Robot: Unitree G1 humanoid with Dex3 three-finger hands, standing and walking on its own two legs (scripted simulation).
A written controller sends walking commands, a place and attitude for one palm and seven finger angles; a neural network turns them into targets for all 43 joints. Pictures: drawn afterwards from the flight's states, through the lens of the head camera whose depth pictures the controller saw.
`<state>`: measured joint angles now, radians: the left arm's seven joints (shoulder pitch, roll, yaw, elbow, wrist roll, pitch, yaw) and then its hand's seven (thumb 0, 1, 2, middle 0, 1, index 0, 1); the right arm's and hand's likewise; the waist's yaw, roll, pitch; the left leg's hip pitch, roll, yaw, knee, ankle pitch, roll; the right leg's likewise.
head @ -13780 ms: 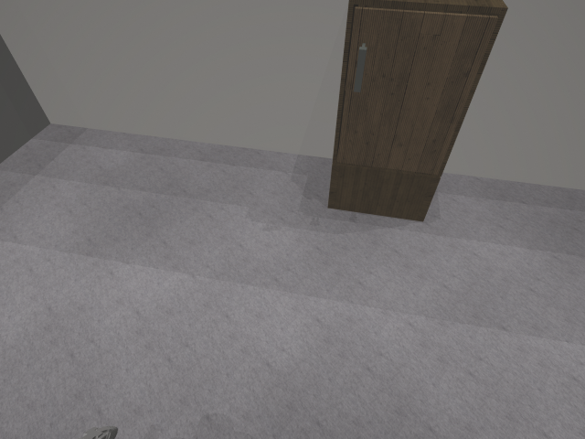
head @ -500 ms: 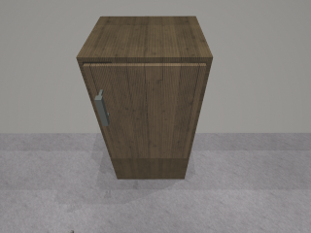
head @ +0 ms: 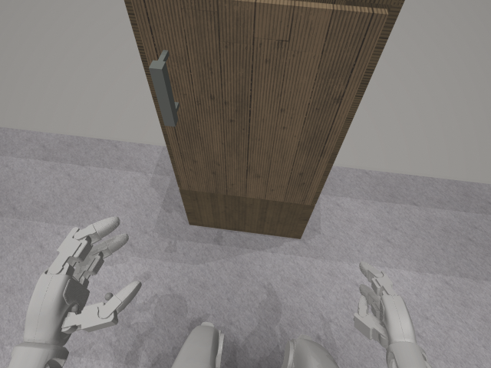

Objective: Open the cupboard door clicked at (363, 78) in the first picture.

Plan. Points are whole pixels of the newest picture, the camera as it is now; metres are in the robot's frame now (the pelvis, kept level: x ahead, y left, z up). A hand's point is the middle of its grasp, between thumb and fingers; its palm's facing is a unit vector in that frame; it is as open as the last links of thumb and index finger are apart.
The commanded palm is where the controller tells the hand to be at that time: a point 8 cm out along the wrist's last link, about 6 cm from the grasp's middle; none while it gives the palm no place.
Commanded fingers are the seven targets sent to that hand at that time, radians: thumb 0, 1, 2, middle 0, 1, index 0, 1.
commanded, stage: raise the hand with hooked fingers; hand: left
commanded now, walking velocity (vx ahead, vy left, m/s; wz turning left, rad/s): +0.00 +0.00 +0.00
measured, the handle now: (168, 89) +0.60 +0.24 +0.07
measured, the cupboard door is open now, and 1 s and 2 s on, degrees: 0 0 0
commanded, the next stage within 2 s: move the hooked fingers beside the handle in 1.46 s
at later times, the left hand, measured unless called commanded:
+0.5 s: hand (93, 251) +0.25 +0.25 +0.07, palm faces -0.01 -1.00 -0.06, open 12.9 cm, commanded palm +0.23 +0.31 +0.07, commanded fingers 0.00 -0.45 0.32 -0.30 -1.17 -0.30 -1.17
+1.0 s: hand (66, 208) +0.30 +0.31 +0.08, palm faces -0.01 -1.00 -0.06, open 14.0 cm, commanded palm +0.28 +0.35 +0.08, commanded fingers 0.00 -0.50 0.30 -0.30 -1.20 -0.30 -1.20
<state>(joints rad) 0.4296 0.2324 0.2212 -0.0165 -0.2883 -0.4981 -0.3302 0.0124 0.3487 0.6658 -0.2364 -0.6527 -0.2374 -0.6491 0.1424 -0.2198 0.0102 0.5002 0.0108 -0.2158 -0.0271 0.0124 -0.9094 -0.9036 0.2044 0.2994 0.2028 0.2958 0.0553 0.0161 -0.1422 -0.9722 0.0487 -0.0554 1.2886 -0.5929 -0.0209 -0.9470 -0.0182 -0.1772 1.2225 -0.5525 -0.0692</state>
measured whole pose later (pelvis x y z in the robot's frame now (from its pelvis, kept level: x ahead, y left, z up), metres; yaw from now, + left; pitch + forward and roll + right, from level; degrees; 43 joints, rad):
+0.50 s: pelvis +0.00 +0.03 +0.02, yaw -2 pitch +16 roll -2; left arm 0.26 0.30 0.31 0.16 -0.33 -0.43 -0.37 0.00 -0.23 0.42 -0.28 -1.03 -0.28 -1.02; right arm 0.27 -0.29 -0.02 0.54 0.03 -0.21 -0.05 0.02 -0.91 -0.90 0.20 0.30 0.20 0.30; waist -0.02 0.01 -0.14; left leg -0.90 0.03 0.01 1.17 -0.54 0.02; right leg -0.90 -0.03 -0.11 1.11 -0.48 -0.02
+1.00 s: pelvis +0.01 +0.04 +0.03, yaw -2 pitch +16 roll -3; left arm 0.00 0.41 0.44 0.40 -0.36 -0.35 -0.51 -0.01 -0.50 0.30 -0.30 -1.20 -0.30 -1.20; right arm 0.27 -0.28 0.04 0.54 0.03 -0.19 -0.05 0.01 -0.91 -0.90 0.21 0.30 0.21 0.30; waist -0.01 0.02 -0.12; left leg -0.87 0.03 0.01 1.13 -0.53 0.04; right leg -0.86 -0.03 -0.11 1.05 -0.46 -0.01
